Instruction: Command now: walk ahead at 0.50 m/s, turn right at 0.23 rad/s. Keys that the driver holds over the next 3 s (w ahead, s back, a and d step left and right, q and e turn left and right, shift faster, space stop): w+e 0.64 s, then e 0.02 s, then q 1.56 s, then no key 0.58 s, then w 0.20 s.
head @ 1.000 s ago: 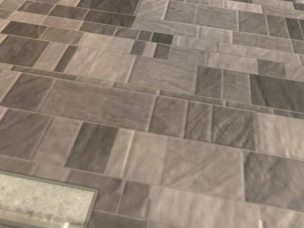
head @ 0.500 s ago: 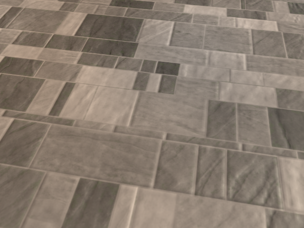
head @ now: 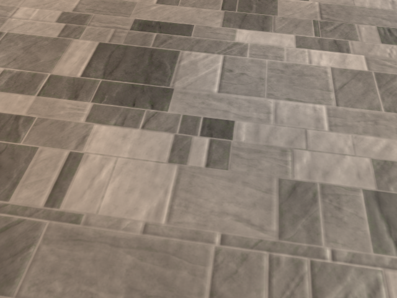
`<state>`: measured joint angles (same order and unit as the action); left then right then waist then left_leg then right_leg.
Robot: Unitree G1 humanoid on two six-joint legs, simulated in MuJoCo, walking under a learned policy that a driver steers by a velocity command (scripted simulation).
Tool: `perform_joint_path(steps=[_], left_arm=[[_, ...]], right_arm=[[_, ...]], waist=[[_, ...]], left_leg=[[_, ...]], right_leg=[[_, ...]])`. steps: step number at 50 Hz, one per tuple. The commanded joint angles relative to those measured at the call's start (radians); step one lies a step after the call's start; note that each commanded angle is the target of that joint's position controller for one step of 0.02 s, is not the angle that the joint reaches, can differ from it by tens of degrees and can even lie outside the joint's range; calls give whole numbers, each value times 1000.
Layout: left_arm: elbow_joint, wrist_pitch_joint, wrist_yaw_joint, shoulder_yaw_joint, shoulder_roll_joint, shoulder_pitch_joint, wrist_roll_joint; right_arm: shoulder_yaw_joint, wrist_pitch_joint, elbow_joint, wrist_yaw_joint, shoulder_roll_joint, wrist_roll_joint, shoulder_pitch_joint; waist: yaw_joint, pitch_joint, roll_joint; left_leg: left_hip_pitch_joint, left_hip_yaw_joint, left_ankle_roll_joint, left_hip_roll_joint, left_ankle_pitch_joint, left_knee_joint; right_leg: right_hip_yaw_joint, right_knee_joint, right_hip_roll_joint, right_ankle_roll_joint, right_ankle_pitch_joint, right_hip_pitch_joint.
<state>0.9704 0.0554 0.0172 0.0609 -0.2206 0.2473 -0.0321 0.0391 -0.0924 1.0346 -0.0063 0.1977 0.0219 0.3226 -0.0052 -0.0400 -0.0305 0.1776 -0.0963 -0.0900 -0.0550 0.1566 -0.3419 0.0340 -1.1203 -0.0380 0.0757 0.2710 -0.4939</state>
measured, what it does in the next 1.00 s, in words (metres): walks ahead, turning right: right foot, then left foot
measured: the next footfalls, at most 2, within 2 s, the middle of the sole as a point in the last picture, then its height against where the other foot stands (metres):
right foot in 0.36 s outside the picture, level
left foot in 0.90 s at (233, 259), level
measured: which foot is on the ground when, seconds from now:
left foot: down 0.00-0.38, up 0.40-0.88, down 0.90-1.00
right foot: up 0.00-0.34, down 0.36-0.90, up 0.92-1.00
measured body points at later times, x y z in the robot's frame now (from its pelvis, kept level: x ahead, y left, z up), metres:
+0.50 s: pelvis +0.26 -0.08 -0.01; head +0.29 -0.09 +0.43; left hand +0.42 +0.15 -0.14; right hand +0.25 -0.34 -0.15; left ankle +0.20 +0.08 -0.64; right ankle +0.29 -0.12 -0.75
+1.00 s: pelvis +0.48 -0.12 -0.02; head +0.53 -0.13 +0.43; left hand +0.62 +0.11 -0.16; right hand +0.51 -0.40 -0.14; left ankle +0.60 -0.10 -0.75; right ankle +0.33 -0.16 -0.65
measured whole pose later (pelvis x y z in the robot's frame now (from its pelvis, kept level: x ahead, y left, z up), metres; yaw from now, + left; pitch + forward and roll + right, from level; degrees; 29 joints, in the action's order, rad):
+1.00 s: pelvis +0.48 -0.12 -0.02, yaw -20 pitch +0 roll +0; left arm 0.87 0.04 -0.03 0.04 -0.24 0.28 -0.02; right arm 0.03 -0.05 0.83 -0.01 0.23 0.00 0.18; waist -0.02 -0.09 -0.01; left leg 0.39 -0.04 -0.10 -0.08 0.09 -0.48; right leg 0.03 -1.16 0.11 0.02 0.46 -0.30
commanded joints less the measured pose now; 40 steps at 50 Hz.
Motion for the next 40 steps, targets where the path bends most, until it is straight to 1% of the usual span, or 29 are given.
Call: perform_joint_path(steps=[1,3,5,6,7,10,12,13,14,15,16,17,18,19,20,21,22,23,24,25,26,27,29,32,33,35,36,38,40], left_arm=[[-30,-17,11,4,-15,48,-2],[-60,-19,16,5,-23,-26,0],[-88,-16,18,2,-17,-88,4],[-97,-15,17,-3,-7,-112,12],[-109,-14,21,-8,-7,-153,17],[-155,-13,27,-18,3,-245,11],[-176,-11,29,-18,-2,-268,6],[-183,-10,29,-16,-7,-267,4],[-184,-10,28,-12,-11,-252,2],[-180,-10,24,-6,-19,-220,1],[-164,-8,21,3,-34,-156,0],[-134,-4,18,15,-53,-51,-1],[-90,3,12,36,-93,96,-12],[-82,4,-2,69,-200,210,-26],[-104,-8,-2,81,-265,164,-2],[-99,-21,-7,76,-246,147,17],[-99,-21,-13,64,-199,94,22],[-105,-18,-13,52,-152,47,23],[-109,-11,-17,43,-127,18,30],[-115,-3,-19,36,-114,1,34],[-115,7,-19,35,-119,15,37],[-112,15,-18,38,-134,33,38],[-111,18,-17,43,-162,72,37],[-108,13,-16,44,-168,147,37],[-108,11,-18,43,-169,165,37],[-102,10,-24,36,-158,188,37],[-98,10,-27,30,-146,200,35],[-86,11,-34,16,-120,226,28],[-80,11,-40,9,-118,225,15]], right_arm=[[15,-25,-24,12,107,-1,72],[12,-26,-24,14,100,1,103],[8,-28,-25,15,91,0,124],[9,-31,-32,14,86,-4,115],[10,-32,-38,17,94,-5,110],[12,-32,-21,28,98,-3,170],[16,-26,-12,36,110,0,195],[18,-22,-10,39,117,1,194],[21,-18,-12,43,126,2,183],[25,-14,-14,46,139,3,172],[30,-6,-17,48,154,5,161],[34,4,-24,47,168,5,151],[36,11,-42,43,174,0,137],[25,8,-95,32,127,-17,135],[25,-3,-164,15,98,-23,114],[33,-12,-189,9,144,-7,-6],[26,-24,-208,5,129,-15,-42],[27,-25,-197,7,124,-12,-29],[28,-8,-200,8,120,7,-25],[25,14,-196,5,109,22,1],[25,32,-202,0,105,28,2],[25,45,-212,-3,101,30,-8],[24,58,-243,-7,102,28,-77],[25,64,-297,-9,116,23,-213],[25,64,-309,-9,119,21,-243],[16,60,-312,-11,104,17,-252],[8,56,-315,-11,93,14,-264],[-4,49,-320,-12,77,8,-297],[-8,42,-314,-11,85,3,-300]], waist=[[-28,-36,80],[-11,-55,82],[1,-58,84],[8,-53,94],[21,-67,107],[52,-85,106],[55,-89,102],[50,-85,102],[36,-71,106],[18,-45,118],[-12,-2,131],[-53,60,130],[-120,142,99],[-153,260,-34],[-90,324,-189],[-102,232,-32],[-72,125,1],[-25,59,65],[10,34,62],[33,41,45],[39,48,35],[42,48,30],[27,31,15],[-21,5,-9],[-30,-2,-11],[-35,16,-19],[-44,23,-26],[-68,29,-39],[-71,28,-55]], left_leg=[[-7,217,-96,300,-58,229],[-40,166,-83,292,-99,240],[-72,105,-68,280,-170,238],[-86,65,-63,262,-193,238],[-80,36,-55,251,-199,244],[-157,-10,-59,278,-275,232],[-235,-34,-58,304,-363,188],[-267,-49,-54,313,-438,155],[-288,-71,-48,317,-577,104],[-305,-91,-41,320,-745,32],[-313,-109,-35,321,-882,-82],[-300,-125,-28,314,-922,-247],[-178,-141,-3,296,-787,-476],[119,-154,37,235,-366,-830],[456,-20,78,8,381,-1129],[570,125,63,81,287,-1130],[578,121,59,122,199,-1062],[519,122,62,155,160,-960],[461,126,75,172,155,-897],[409,127,88,180,150,-857],[395,120,100,177,150,-831],[402,110,111,175,138,-802],[443,96,132,173,71,-727],[529,93,148,165,-38,-599],[542,93,149,155,-63,-561],[515,70,136,133,-112,-478],[485,55,124,120,-138,-434],[426,27,98,92,-187,-344],[365,17,69,64,-181,-271]], right_leg=[[25,13,-37,-20,-98,-124],[24,75,-37,-29,-168,-194],[2,165,-33,-34,-231,-213],[-21,223,-33,-33,-264,-203],[-44,280,-34,-28,-283,-184],[-103,413,-29,-9,-293,-167],[-129,467,-19,15,-238,-166],[-143,488,-8,31,-200,-152],[-163,507,14,50,-158,-112],[-186,515,47,71,-111,-57],[-204,522,84,94,-62,20],[-214,559,125,119,-47,136],[-160,627,122,155,-71,357],[180,659,-123,248,31,639],[722,817,-341,382,-79,798],[597,834,-296,347,-104,744],[465,847,-271,308,-169,620],[374,871,-218,259,-269,494],[308,882,-168,231,-341,408],[258,893,-132,217,-378,362],[242,897,-115,218,-423,345],[225,902,-100,217,-455,336],[214,920,-78,203,-449,326],[238,928,-66,166,-439,375],[238,908,-64,152,-523,397],[171,856,-49,107,-764,446],[141,838,-40,84,-836,458],[111,826,-34,51,-885,481],[101,804,-46,39,-909,513]])
Over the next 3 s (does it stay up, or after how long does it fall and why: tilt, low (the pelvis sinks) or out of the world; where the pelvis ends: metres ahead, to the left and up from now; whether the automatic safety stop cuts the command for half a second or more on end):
stays up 0.49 -0.15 -0.01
